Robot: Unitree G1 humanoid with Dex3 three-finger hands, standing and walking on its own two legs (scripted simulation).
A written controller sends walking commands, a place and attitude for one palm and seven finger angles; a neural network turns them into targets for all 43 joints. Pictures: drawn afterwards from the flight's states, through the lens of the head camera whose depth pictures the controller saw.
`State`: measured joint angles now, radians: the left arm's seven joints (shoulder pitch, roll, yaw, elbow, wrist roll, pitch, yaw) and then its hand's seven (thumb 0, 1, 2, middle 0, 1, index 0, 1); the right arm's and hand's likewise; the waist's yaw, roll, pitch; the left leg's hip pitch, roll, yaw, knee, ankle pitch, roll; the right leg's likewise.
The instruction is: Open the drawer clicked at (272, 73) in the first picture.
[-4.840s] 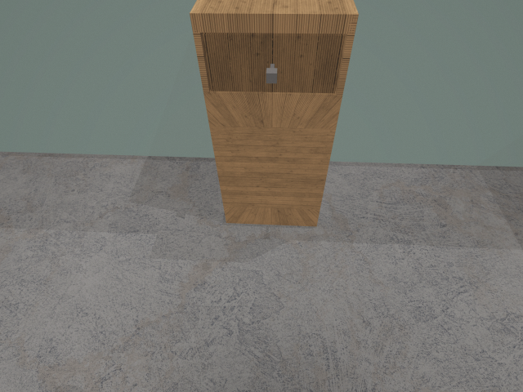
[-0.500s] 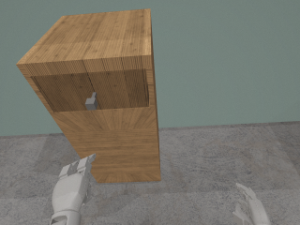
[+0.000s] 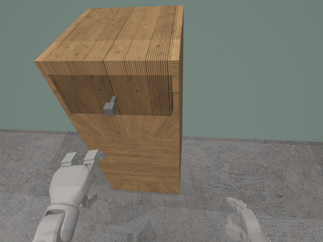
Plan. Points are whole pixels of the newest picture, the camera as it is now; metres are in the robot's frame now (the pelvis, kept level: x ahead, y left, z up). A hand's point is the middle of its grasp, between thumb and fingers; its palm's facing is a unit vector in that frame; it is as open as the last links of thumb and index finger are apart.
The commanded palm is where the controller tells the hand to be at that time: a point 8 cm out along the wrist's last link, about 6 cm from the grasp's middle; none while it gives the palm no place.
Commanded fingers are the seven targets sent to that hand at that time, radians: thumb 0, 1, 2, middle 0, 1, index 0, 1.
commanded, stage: raise the hand with hooked fingers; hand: left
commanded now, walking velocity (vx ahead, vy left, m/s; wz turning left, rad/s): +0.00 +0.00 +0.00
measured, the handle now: (111, 105) +0.50 +0.24 +0.05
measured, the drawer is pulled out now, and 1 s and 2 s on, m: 0.00 0.00 0.00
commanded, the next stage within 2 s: move the hooked fingers above the handle in 1.10 s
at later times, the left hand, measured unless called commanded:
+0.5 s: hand (67, 145) +0.28 +0.26 +0.12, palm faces +0.10 -0.09 -0.99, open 13.5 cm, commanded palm +0.26 +0.26 +0.18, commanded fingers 0.00 -0.50 0.30 -0.30 -1.20 -0.30 -1.20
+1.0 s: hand (60, 135) +0.29 +0.27 +0.15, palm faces +0.03 -0.09 -1.00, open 13.8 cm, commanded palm +0.27 +0.28 +0.22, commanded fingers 0.00 -0.50 0.30 -0.30 -1.20 -0.30 -1.20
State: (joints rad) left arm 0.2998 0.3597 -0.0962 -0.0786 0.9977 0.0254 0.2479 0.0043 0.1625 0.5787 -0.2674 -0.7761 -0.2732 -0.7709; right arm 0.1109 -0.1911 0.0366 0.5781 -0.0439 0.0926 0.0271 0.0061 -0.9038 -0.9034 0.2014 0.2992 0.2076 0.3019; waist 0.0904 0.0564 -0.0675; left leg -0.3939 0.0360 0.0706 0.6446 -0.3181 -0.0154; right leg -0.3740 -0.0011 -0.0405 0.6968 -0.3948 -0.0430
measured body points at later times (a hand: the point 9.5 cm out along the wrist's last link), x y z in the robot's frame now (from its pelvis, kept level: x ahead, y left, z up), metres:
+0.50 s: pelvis +0.00 +0.02 +0.02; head +0.00 -0.02 +0.47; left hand +0.27 +0.26 +0.17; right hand +0.23 -0.19 -0.08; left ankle +0.01 +0.13 -0.72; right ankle -0.02 -0.09 -0.72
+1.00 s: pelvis -0.01 +0.03 +0.02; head +0.00 -0.01 +0.47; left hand +0.28 +0.27 +0.20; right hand +0.18 -0.19 -0.09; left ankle +0.01 +0.13 -0.72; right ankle -0.02 -0.09 -0.72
